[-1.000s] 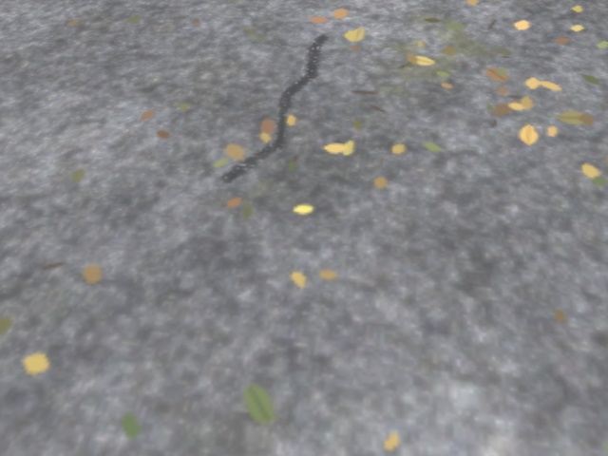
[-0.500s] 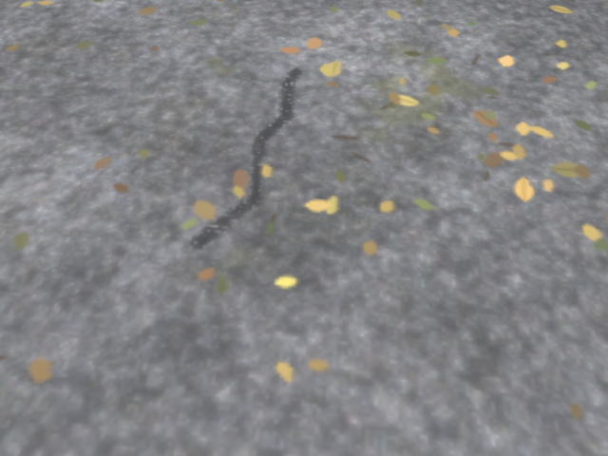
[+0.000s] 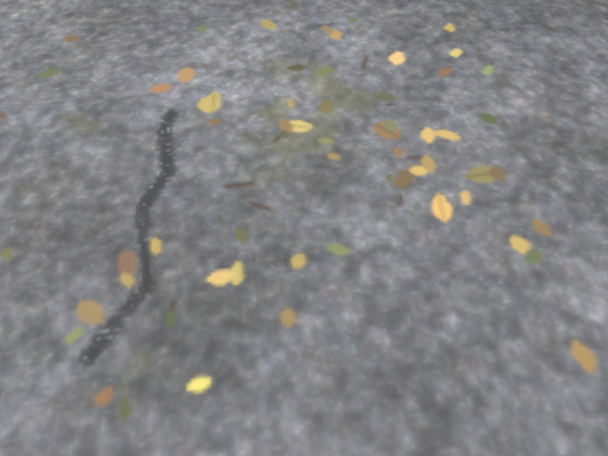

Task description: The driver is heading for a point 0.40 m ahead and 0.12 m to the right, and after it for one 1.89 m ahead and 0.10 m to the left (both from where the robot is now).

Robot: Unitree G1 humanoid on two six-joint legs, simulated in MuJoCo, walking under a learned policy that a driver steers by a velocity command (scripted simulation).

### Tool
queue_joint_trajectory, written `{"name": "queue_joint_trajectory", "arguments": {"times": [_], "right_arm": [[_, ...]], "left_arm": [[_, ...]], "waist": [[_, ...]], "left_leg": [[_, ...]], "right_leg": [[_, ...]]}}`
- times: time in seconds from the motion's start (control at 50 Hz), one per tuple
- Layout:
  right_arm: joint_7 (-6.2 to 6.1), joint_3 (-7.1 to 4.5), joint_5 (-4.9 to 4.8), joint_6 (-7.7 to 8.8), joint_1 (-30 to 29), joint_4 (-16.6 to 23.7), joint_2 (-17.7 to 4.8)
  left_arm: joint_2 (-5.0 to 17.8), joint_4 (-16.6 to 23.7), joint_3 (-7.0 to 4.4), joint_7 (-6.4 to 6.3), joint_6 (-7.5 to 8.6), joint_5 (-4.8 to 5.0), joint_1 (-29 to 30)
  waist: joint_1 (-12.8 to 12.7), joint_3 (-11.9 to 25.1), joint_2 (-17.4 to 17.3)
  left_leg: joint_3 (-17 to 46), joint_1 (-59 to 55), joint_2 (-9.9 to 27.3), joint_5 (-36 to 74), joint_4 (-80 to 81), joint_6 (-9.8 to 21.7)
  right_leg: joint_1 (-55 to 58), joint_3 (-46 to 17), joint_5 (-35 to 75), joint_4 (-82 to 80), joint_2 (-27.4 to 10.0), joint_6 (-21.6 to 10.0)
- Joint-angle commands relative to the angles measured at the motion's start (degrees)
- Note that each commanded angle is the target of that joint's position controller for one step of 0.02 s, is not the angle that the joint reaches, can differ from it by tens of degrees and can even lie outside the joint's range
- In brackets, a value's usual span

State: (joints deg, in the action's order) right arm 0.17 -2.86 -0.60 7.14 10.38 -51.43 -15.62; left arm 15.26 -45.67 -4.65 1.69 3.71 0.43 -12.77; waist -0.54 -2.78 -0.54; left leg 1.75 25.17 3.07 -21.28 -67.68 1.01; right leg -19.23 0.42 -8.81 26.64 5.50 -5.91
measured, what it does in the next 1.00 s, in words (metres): walks ahead, turning right: left foot, then right foot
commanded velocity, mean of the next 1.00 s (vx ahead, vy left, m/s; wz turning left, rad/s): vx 0.27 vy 0.00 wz -0.37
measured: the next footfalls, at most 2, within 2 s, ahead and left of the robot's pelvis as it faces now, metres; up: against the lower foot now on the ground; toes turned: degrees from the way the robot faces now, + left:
left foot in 0.34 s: +0.39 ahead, +0.13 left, +0.00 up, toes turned -15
right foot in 0.78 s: +0.39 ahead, -0.15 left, +0.00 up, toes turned -25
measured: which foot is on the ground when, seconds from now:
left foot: up 0.00-0.32, down 0.34-0.80, up 0.82-1.00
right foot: down 0.00-0.34, up 0.36-0.76, down 0.78-1.00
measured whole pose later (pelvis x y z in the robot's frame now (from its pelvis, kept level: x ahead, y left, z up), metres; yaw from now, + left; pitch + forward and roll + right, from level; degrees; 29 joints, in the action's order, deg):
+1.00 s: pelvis +0.35 -0.01 +0.00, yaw -20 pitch +1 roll +0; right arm -0.8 -3.5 -1.1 -2.1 9.8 -49.7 -17.7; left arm 12.7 -38.1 -2.3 -1.5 -0.5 -1.2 -4.2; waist 2.0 -2.4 -1.7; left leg -0.6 25.3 3.2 -30.3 -56.9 -5.0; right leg -17.9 4.4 -10.2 27.0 -1.9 -1.1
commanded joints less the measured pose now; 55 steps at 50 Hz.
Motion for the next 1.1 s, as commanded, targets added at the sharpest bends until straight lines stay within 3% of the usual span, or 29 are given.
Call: {"name": "queue_joint_trajectory", "arguments": {"times": [0.02,0.1,0.16,0.22,0.28,0.32,0.34,0.36,0.38,0.4,0.42,0.44,0.46,0.52,0.58,0.64,0.7,0.74,0.76,0.78,0.8,0.82,0.84,0.86,0.88,0.92,0.96,1.02,1.1], "right_arm": [[-0.28,-2.02,0.9,-0.16,0.73,4.16,-6.38],[-0.66,-1.42,1.59,-1.03,-6.97,7.11,-4.3],[-0.14,-0.89,0.96,-0.65,-12.49,9.11,-3.25],[0.32,-1.15,0.23,-0.22,-15.24,10.96,-4.77],[0.93,-1.86,0.04,0.75,-14.01,11.38,-7.13],[0.72,-2.94,0.38,1.44,-6.22,9.47,-8.99],[0.3,-3.79,1.78,1.7,1.16,8.77,-11.74],[-0.15,-5.17,3.1,0.9,8.0,7.83,-16.97],[0.21,-4.32,1.54,0.21,7.88,7.69,-13.22],[0.12,-2.98,1.07,-0.33,4.43,9.25,-8.53],[-0.04,-2.26,1.38,-1.09,1.36,10.23,-6.59],[0.0,-1.83,1.43,-1.64,-1.17,9.98,-5.45],[-0.04,-1.54,1.58,-1.87,-2.57,9.75,-4.85],[-0.28,-2.58,1.78,-2.15,-4.04,8.73,-7.73],[-1.08,-3.22,1.06,-3.0,-5.03,8.54,-9.32],[-1.4,-3.29,0.54,-4.12,-5.7,8.25,-9.92],[-0.6,-3.29,-0.33,-4.72,-2.32,6.25,-10.92],[0.03,-2.96,-1.23,-4.92,-2.76,5.41,-11.03],[0.33,-2.4,-1.73,-4.83,-3.43,4.95,-9.97],[0.87,-1.24,-1.27,-4.35,-1.02,3.71,-7.01],[1.39,0.37,1.33,-3.66,-0.17,4.71,-3.67],[2.0,1.63,1.89,-3.9,6.08,3.7,-0.89],[1.68,0.59,0.44,-4.75,2.21,3.86,-5.25],[1.28,-0.22,-0.48,-5.32,-0.8,5.08,-7.8],[0.44,-0.86,-0.6,-6.17,-1.26,4.66,-8.93],[-0.68,-2.12,-0.42,-8.13,1.9,3.61,-10.52],[-1.44,-2.38,-0.77,-9.31,3.72,3.41,-8.5],[-1.72,-1.99,-0.4,-10.15,1.74,5.04,-5.54],[-0.11,-2.16,-0.24,-9.96,1.1,7.36,-6.28]], "left_arm": [[6.9,4.5,-1.37,-0.78,0.93,-0.07,-0.07],[9.7,4.23,-2.16,-2.27,0.73,0.46,-3.33],[9.74,3.64,-2.26,-2.52,0.25,0.63,-5.66],[9.23,2.62,-2.23,-2.53,-0.08,1.03,-7.95],[9.11,2.82,-2.29,-3.04,-0.71,0.81,-7.99],[7.66,3.8,-1.76,-3.08,-1.05,0.58,-6.56],[4.99,5.18,-0.73,-2.9,-0.94,0.03,-5.35],[1.89,6.66,0.17,-3.09,-0.58,1.02,-12.26],[5.43,6.83,0.01,-3.24,-0.47,1.09,-14.66],[10.11,6.41,-1.3,-3.31,-1.0,1.18,-11.47],[10.94,7.13,-1.73,-3.51,-1.78,0.86,-7.58],[10.62,7.93,-2.01,-3.6,-2.41,0.35,-5.56],[9.7,8.28,-2.26,-3.59,-3.2,0.38,-5.63],[5.2,10.32,-1.17,-3.37,-4.8,1.04,-5.23],[5.0,11.82,-0.95,-2.82,-5.02,0.62,-3.34],[4.97,13.14,-0.88,-1.71,-4.97,0.49,0.17],[4.36,14.93,-0.61,-1.03,-4.89,-0.1,4.23],[4.38,14.62,-0.66,-0.96,-4.73,-0.41,3.56],[4.22,13.5,-0.68,-1.05,-4.38,-0.69,1.6],[5.99,12.66,-1.07,-1.58,-4.09,-1.19,-0.05],[10.82,13.1,-1.79,-2.54,-4.01,-2.43,-2.85],[8.79,13.57,-0.37,-2.99,-4.2,-3.28,0.38],[5.36,13.04,0.24,-2.52,-4.03,-2.99,1.4],[6.54,12.24,-0.04,-2.32,-3.73,-2.69,2.67],[8.87,11.83,-0.83,-2.53,-3.65,-2.47,3.86],[10.57,11.28,-1.47,-3.16,-3.49,-1.57,6.32],[9.18,10.78,-1.36,-3.72,-3.53,-1.46,8.39],[7.09,9.51,-1.14,-4.29,-3.66,-1.64,10.5],[8.43,7.75,-1.78,-4.7,-4.3,-0.95,10.35]], "waist": [[1.8,5.69,1.42],[-0.09,2.82,2.62],[-2.57,2.25,4.6],[-3.47,2.26,5.55],[-2.11,2.85,7.0],[2.08,6.22,7.83],[5.74,12.67,4.92],[4.31,21.8,-10.34],[3.25,23.55,-16.96],[3.79,16.35,-9.87],[3.37,12.04,-4.81],[2.1,8.25,-3.09],[0.51,6.7,-4.18],[-0.52,5.12,-7.28],[-0.32,8.0,-5.69],[0.69,7.73,-5.57],[2.23,6.91,-5.07],[0.92,6.81,-4.98],[-0.6,7.23,-4.63],[-0.97,8.67,-2.22],[-0.66,14.75,4.92],[2.54,18.72,12.66],[-0.06,17.9,10.05],[-0.22,14.08,10.15],[-0.38,12.43,9.65],[1.18,9.44,9.66],[2.19,8.09,8.82],[1.9,7.01,8.83],[1.51,9.03,9.67]], "left_leg": [[2.74,9.57,3.71,3.37,6.11,-1.51],[1.14,9.26,1.4,16.72,22.51,-4.41],[0.45,4.6,-1.49,26.68,33.89,-4.23],[2.03,3.45,-2.38,26.84,38.3,-3.51],[3.06,1.43,-2.61,20.22,41.01,-1.91],[1.72,-9.6,-2.65,18.53,44.01,0.63],[7.23,-22.82,4.4,20.92,41.84,3.99],[28.2,-44.37,18.42,23.57,42.23,13.34],[40.41,-46.31,23.38,23.71,45.44,16.03],[32.07,-39.38,21.39,27.46,45.17,13.97],[22.48,-32.1,18.91,34.39,44.75,12.04],[16.06,-25.08,16.17,40.44,45.51,11.2],[11.66,-20.33,14.15,41.47,46.76,10.26],[4.62,-14.45,12.76,43.28,51.82,11.87],[0.08,-16.89,13.7,43.92,52.87,12.43],[-5.24,-16.89,12.63,39.46,52.81,10.83],[-4.16,-18.27,12.86,38.11,50.52,10.79],[-2.77,-19.52,12.73,36.52,46.88,9.74],[-2.79,-17.89,11.24,33.42,44.06,7.99],[-3.85,-14.36,8.37,29.24,40.67,4.64],[-6.69,-8.02,4.49,13.64,32.58,0.32],[-3.62,-1.85,2.44,-13.42,27.12,-3.23],[-0.79,-1.22,2.49,-16.96,24.28,-4.71],[-1.04,1.23,1.95,-15.74,21.56,-4.99],[-1.1,2.74,1.61,-14.82,17.32,-5.38],[-0.6,1.19,1.13,-12.24,9.03,-6.37],[-1.72,0.95,0.51,-9.63,5.59,-6.45],[-2.89,-0.65,1.28,-5.16,11.67,-5.59],[-4.88,-5.01,0.97,-1.24,21.81,-3.39]], "right_leg": [[10.46,-20.37,13.37,-14.01,-15.88,-11.71],[5.24,-15.0,12.81,-14.95,-12.2,-9.58],[3.38,-14.06,7.27,-14.03,-10.24,-6.74],[7.03,-17.87,4.35,-11.1,-11.83,-5.87],[12.19,-22.93,4.85,-5.67,-13.82,-5.13],[11.57,-22.92,9.35,1.37,-11.19,-3.21],[6.18,-19.23,8.35,14.81,-7.44,-0.73],[-12.95,-10.91,-10.34,34.99,0.96,4.3],[-21.42,-10.95,-28.36,45.28,-0.85,5.7],[-23.67,-11.85,-25.64,49.82,-3.54,6.69],[-22.62,-9.24,-22.51,50.19,-5.54,7.52],[-21.21,-7.89,-20.52,47.44,-7.11,8.09],[-18.75,-7.16,-19.2,44.54,-9.03,8.06],[-15.5,-3.87,-14.48,37.39,-9.7,8.82],[-13.74,-3.13,-5.78,29.16,-10.42,8.82],[-9.56,-0.99,0.54,20.73,-9.91,7.81],[-6.02,-0.43,-2.09,13.56,-7.87,6.5],[-2.32,-0.13,-1.96,5.73,-6.65,5.07],[3.67,0.66,4.09,-1.68,-5.71,3.9],[12.66,-1.88,14.87,-7.15,-7.62,2.48],[24.47,-12.07,40.84,-2.81,-18.9,-0.39],[28.3,-19.62,46.58,0.17,-28.36,-9.67],[23.66,-18.4,37.73,-1.78,-26.49,-11.36],[21.48,-15.77,32.48,-3.06,-23.92,-9.59],[19.2,-14.56,29.43,-4.37,-23.5,-8.64],[11.32,-11.14,26.56,-6.46,-23.93,-8.58],[7.69,-7.06,21.37,-8.0,-23.06,-8.16],[5.82,-2.52,13.82,-8.45,-21.82,-7.07],[8.6,-2.38,13.33,-5.98,-24.29,-6.44]]}}
Keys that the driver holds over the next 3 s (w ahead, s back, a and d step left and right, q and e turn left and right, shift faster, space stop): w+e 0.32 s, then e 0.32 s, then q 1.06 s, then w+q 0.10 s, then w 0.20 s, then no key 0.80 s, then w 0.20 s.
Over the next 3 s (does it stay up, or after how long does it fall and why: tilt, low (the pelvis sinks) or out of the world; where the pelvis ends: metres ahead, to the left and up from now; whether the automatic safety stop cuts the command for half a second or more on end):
stays up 0.57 0.07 -0.01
